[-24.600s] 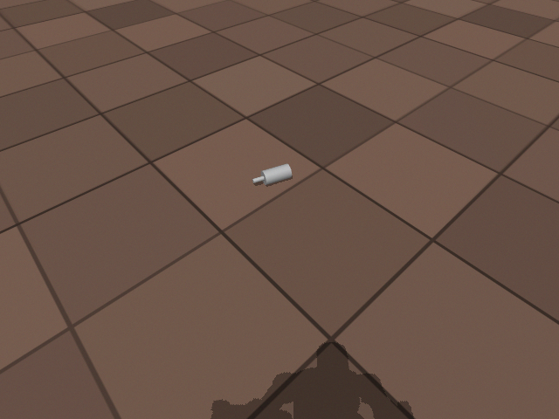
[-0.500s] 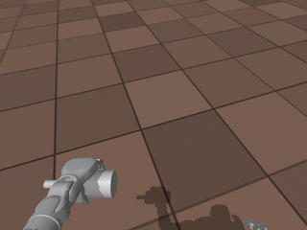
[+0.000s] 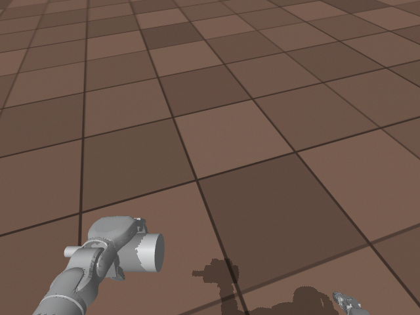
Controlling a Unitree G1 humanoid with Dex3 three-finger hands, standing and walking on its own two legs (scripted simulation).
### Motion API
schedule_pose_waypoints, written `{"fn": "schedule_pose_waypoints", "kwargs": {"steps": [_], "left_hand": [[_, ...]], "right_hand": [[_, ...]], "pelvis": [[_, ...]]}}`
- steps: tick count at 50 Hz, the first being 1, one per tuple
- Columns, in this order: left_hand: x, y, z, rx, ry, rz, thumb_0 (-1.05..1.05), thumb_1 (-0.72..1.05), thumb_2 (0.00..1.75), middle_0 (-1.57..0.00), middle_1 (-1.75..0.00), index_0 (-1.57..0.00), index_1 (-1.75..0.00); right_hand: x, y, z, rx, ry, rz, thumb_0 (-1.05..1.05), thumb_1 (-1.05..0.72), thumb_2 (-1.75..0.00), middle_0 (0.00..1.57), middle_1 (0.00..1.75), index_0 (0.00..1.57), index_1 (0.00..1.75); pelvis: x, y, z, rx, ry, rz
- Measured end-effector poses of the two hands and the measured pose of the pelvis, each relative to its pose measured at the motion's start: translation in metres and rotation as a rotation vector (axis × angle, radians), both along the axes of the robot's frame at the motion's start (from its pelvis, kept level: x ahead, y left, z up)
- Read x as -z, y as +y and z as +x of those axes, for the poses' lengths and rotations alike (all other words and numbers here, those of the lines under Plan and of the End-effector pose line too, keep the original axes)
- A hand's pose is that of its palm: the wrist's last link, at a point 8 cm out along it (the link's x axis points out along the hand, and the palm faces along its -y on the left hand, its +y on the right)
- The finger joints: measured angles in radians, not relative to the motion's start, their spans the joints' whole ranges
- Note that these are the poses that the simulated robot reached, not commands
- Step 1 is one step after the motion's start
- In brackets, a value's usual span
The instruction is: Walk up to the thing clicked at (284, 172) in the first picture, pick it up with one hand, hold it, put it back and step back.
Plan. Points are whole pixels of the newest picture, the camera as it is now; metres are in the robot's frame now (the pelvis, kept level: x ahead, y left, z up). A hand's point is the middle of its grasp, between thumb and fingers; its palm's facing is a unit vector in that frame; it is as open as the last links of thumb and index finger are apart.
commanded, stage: hold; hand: left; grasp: from above
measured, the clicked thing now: (113, 252) +0.29 +0.24 -0.06
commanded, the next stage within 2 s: crouch in 0.36 s
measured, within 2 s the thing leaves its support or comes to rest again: neither
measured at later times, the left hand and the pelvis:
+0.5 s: hand (117, 247) +0.29 +0.22 -0.04, palm faces -0.47 -0.04 -0.88, open 10.6 cm; pelvis +0.00 +0.00 +0.00, yaw +0 degrees
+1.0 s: hand (136, 265) +0.32 +0.23 -0.19, palm faces -0.44 +0.06 -0.90, open 10.5 cm; pelvis -0.02 +0.01 -0.08, yaw +1 degrees
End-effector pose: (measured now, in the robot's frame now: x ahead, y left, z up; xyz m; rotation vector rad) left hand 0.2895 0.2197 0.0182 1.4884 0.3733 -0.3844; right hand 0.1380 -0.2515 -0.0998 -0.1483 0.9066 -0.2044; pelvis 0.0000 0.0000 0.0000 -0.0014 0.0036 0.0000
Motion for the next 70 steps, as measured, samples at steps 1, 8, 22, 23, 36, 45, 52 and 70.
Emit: {"fn": "schedule_pose_waypoints", "kwargs": {"steps": [1, 8, 22, 23, 36, 45, 52, 70], "left_hand": [[0.001, 0.0, -0.001, 0.002, 0.004, -0.001, 0.0, -0.1, 0.61, -0.63, -0.6, -0.65, -0.61], [0.005, 0.0, -0.001, 0.013, 0.011, 0.005, 0.0, -0.1, 0.61, -0.63, -0.6, -0.65, -0.61], [-0.003, 0.008, 0.012, -0.009, -0.007, 0.014, 0.0, -0.11, 0.62, -0.64, -0.6, -0.66, -0.61], [-0.003, 0.008, 0.012, -0.006, -0.002, 0.012, 0.0, -0.11, 0.62, -0.64, -0.6, -0.66, -0.61], [0.034, 0.006, 0.006, 0.018, 0.012, 0.004, 0.0, -0.11, 0.61, -0.64, -0.59, -0.66, -0.6], [0.102, 0.007, 0.017, 0.043, -0.002, 0.061, 0.0, -0.11, 0.61, -0.65, -0.59, -0.67, -0.6], [0.173, 0.006, 0.038, 0.06, -0.042, 0.088, 0.0, -0.1, 0.58, -0.65, -0.59, -0.67, -0.59], [0.355, 0.008, 0.069, 0.022, 0.007, 0.079, 0.0, -0.1, 0.58, -0.67, -0.55, -0.69, -0.55]], "right_hand": [[0.0, 0.0, 0.0, 0.0, -0.001, 0.0, 0.01, -0.9, -0.9, 0.2, 0.3, 0.2, 0.3], [0.0, 0.0, -0.001, -0.008, 0.013, -0.009, 0.01, -0.9, -0.9, 0.2, 0.3, 0.2, 0.3], [0.002, -0.001, -0.008, 0.021, 0.039, -0.009, 0.01, -0.9, -0.9, 0.2, 0.3, 0.2, 0.3], [0.002, -0.001, -0.008, 0.022, 0.039, -0.009, 0.01, -0.9, -0.9, 0.2, 0.3, 0.2, 0.3], [0.004, 0.0, -0.006, 0.001, 0.07, -0.025, 0.01, -0.9, -0.9, 0.2, 0.3, 0.2, 0.3], [0.04, -0.015, -0.035, -0.009, 0.179, -0.078, 0.01, -0.9, -0.9, 0.2, 0.3, 0.2, 0.3], [0.097, -0.03, -0.08, 0.029, 0.29, -0.134, 0.01, -0.9, -0.9, 0.2, 0.3, 0.2, 0.3], [0.26, -0.012, -0.157, 0.037, 0.46, -0.11, 0.01, -0.9, -0.9, 0.2, 0.3, 0.2, 0.3]], "pelvis": [[0.0, 0.0, 0.0, 0.0, 0.0, 0.0], [0.0, -0.001, -0.002, -0.002, 0.001, 0.0], [-0.001, 0.002, 0.003, 0.003, 0.003, -0.001], [-0.002, 0.002, 0.004, 0.003, 0.003, -0.001], [0.003, 0.003, 0.003, -0.008, 0.046, -0.003], [0.039, 0.003, -0.009, -0.021, 0.202, -0.021], [0.096, 0.006, -0.023, -0.016, 0.353, -0.037], [0.247, 0.007, -0.058, -0.009, 0.597, -0.062]]}}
